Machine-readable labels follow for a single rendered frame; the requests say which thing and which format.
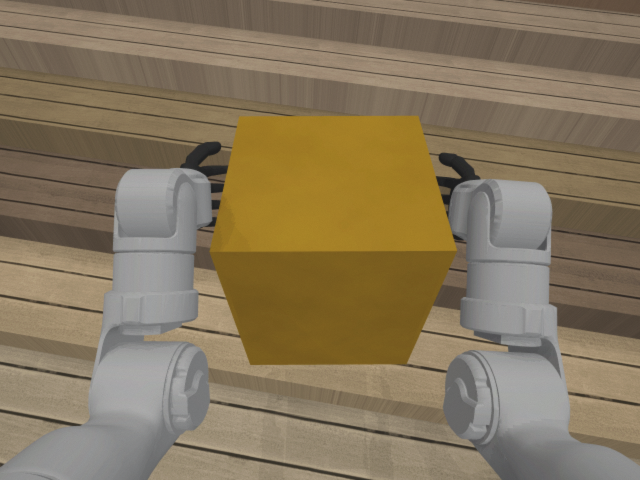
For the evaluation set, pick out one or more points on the robot right forearm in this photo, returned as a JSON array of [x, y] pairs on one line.
[[507, 226]]

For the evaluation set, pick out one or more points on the left robot upper arm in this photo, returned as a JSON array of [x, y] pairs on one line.
[[144, 395]]

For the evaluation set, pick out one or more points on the robot right hand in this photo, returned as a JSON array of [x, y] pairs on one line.
[[462, 168]]

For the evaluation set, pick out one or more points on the robot left forearm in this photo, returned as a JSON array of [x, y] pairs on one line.
[[156, 217]]

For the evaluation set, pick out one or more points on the carton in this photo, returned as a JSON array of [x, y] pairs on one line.
[[332, 240]]

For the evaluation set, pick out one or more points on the robot left hand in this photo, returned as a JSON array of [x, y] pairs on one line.
[[196, 157]]

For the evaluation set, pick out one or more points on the right robot upper arm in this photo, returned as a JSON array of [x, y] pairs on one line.
[[514, 409]]

